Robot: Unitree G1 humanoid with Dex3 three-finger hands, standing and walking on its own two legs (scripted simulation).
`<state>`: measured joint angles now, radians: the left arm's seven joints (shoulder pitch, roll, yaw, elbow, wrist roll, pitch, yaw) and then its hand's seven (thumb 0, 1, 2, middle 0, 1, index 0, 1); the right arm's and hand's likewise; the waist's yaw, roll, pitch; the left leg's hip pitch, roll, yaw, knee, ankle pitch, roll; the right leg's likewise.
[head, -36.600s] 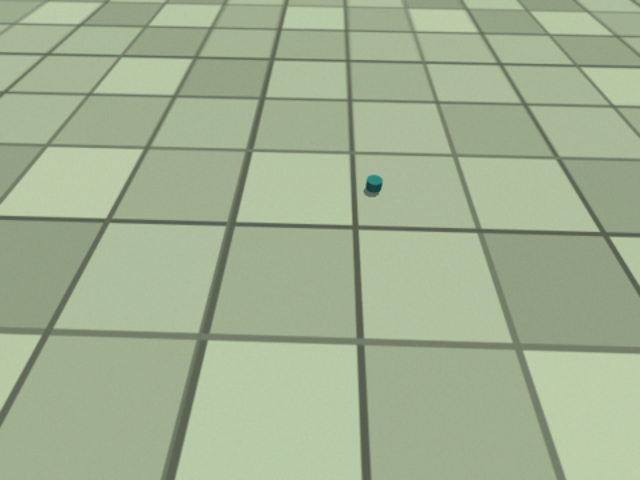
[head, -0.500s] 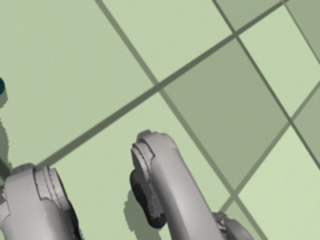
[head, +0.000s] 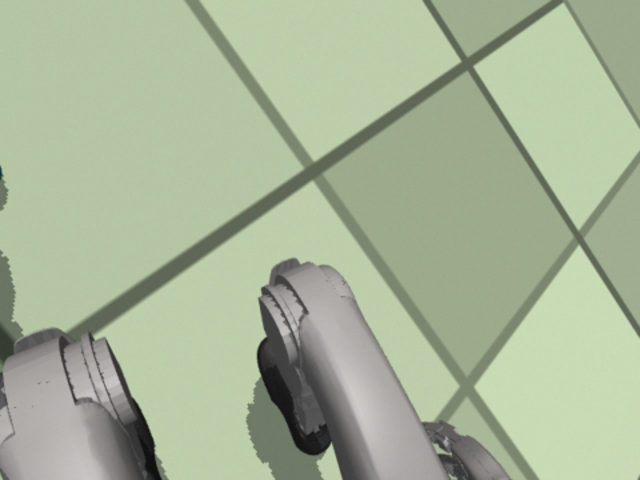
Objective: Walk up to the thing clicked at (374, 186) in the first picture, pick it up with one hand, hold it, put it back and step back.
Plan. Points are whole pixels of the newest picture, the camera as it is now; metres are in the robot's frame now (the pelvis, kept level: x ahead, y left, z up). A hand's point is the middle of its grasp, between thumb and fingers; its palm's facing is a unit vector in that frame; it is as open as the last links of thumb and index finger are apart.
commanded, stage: rise first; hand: left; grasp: from above
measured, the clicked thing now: out of the picture +0.54 +0.30 -0.29
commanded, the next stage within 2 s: approach in 1.46 s
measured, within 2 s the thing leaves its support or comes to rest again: neither
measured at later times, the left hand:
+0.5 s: hand out of the picture +0.50 +0.32 -0.18, palm faces -0.42 -0.11 -0.90, open 13.5 cm
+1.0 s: hand out of the picture +0.50 +0.32 -0.18, palm faces -0.42 -0.11 -0.90, open 13.6 cm
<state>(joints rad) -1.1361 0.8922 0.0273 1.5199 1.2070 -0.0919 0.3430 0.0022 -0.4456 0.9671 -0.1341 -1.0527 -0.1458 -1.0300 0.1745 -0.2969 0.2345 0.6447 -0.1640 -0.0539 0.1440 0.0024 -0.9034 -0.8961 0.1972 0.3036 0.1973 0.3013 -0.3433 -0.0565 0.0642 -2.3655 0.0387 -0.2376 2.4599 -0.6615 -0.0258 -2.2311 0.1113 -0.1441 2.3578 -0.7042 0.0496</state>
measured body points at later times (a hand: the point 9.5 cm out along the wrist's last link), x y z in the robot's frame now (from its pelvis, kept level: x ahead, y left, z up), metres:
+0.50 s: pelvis +0.00 +0.00 +0.00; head +0.26 +0.10 +0.36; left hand +0.51 +0.32 -0.12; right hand +0.04 -0.25 -0.08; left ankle +0.07 +0.14 -0.28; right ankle +0.10 -0.11 -0.28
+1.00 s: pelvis +0.00 +0.00 +0.00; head +0.26 +0.10 +0.35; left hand +0.52 +0.32 -0.12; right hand +0.04 -0.25 -0.08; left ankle +0.07 +0.14 -0.28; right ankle +0.10 -0.11 -0.28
